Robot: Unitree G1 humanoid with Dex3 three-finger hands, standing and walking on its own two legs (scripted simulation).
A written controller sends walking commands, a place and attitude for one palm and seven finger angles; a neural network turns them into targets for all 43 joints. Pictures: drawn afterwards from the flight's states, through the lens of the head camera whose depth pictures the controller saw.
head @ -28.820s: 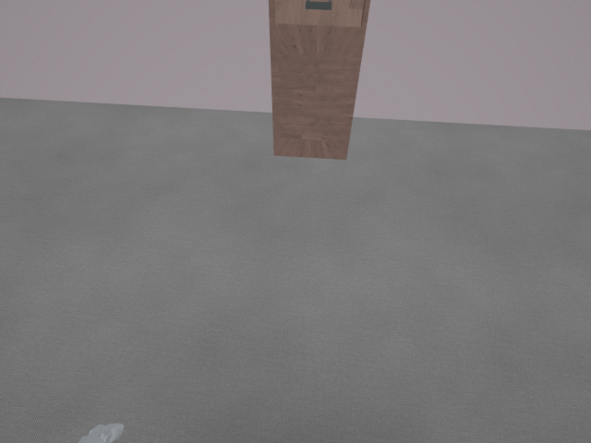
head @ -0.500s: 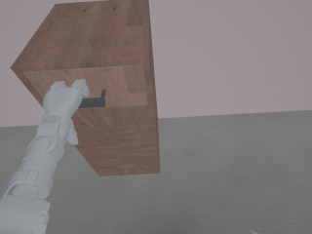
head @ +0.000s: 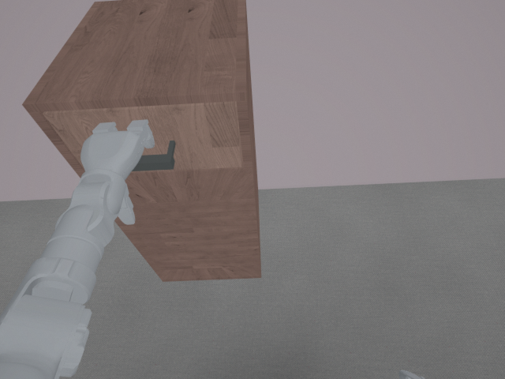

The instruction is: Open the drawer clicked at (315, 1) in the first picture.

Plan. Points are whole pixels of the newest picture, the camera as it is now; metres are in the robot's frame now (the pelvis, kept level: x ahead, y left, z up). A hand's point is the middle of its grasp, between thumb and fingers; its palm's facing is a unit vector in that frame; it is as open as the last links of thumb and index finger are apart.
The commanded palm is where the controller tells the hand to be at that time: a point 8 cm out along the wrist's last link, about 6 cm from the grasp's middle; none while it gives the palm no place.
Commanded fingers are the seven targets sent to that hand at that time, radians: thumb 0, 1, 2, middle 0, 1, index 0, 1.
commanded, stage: re-aim the fingers above the handle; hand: left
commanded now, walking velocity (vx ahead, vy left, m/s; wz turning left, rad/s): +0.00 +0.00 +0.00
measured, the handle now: (149, 154) +0.52 +0.24 +0.03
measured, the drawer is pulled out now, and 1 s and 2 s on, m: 0.00 0.00 0.00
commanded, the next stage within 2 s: lower the fingers behind the handle in 0.94 s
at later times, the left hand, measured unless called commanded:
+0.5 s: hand (134, 180) +0.42 +0.23 +0.07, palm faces -0.05 -0.02 -1.00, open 13.9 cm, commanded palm +0.40 +0.23 +0.14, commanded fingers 0.00 -0.50 0.30 -0.30 -1.20 -0.30 -1.20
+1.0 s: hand (152, 177) +0.43 +0.19 +0.07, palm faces -0.05 -0.04 -1.00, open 13.9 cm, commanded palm +0.41 +0.23 +0.14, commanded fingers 0.00 -0.50 0.30 -0.30 -1.20 -0.30 -1.20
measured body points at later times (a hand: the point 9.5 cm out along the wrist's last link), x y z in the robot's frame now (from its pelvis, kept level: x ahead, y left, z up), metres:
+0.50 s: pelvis +0.01 +0.00 +0.00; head +0.05 -0.02 +0.45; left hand +0.42 +0.22 +0.13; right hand +0.12 -0.25 -0.13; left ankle -0.03 +0.10 -0.73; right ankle +0.01 -0.11 -0.73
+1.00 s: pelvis +0.01 -0.01 +0.00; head +0.05 -0.03 +0.45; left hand +0.43 +0.19 +0.12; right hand +0.11 -0.26 -0.13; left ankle -0.03 +0.10 -0.73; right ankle +0.01 -0.11 -0.73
